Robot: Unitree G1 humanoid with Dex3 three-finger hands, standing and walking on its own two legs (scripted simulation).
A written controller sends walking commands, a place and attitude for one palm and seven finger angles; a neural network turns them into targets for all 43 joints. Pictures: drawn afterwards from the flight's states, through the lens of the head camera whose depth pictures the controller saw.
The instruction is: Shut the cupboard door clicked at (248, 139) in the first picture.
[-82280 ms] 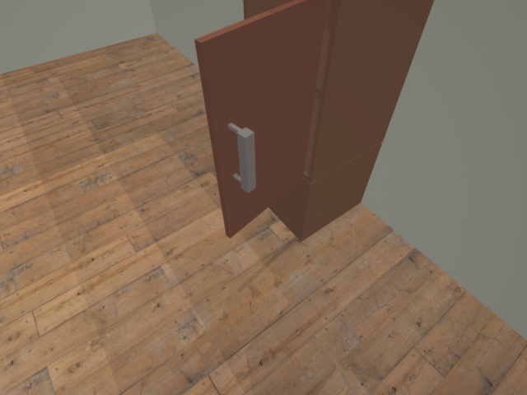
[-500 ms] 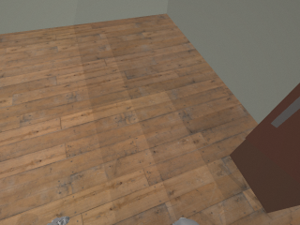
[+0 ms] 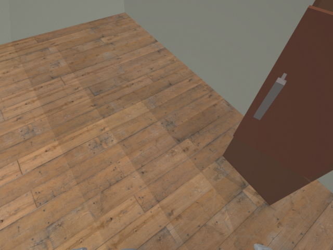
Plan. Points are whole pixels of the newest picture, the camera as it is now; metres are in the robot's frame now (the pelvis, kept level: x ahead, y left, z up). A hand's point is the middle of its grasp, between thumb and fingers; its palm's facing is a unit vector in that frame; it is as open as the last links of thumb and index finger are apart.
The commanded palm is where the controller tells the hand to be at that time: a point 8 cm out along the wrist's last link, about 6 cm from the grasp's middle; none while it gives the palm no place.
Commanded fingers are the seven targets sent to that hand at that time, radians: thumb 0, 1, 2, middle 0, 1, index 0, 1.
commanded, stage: turn to face it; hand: left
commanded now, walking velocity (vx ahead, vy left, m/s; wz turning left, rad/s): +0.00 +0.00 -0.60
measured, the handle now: (270, 97) +0.61 -0.31 -0.02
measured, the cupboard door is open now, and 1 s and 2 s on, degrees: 19 19 19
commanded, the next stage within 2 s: take the last steps up to it in 0.84 s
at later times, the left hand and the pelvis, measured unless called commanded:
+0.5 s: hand (121, 226) +0.19 +0.14 -0.15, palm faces -0.30 -0.91 -0.29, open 7.4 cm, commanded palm none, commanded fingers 0.00 0.90 0.90 -0.20 -0.30 -0.20 -0.30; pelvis +0.01 -0.03 -0.01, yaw -18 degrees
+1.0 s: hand (120, 226) +0.19 +0.14 -0.17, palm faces -0.41 -0.89 -0.19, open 7.4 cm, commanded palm none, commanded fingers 0.00 0.90 0.90 -0.20 -0.30 -0.20 -0.30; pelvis +0.05 -0.01 +0.01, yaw -28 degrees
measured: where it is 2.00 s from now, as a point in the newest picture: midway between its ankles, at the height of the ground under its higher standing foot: outside the picture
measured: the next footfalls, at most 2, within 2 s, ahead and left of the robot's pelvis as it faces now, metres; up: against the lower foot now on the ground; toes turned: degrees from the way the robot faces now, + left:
right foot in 0.42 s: +0.02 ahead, -0.14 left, +0.00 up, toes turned -21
left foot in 0.84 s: +0.13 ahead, +0.07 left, +0.00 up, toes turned -22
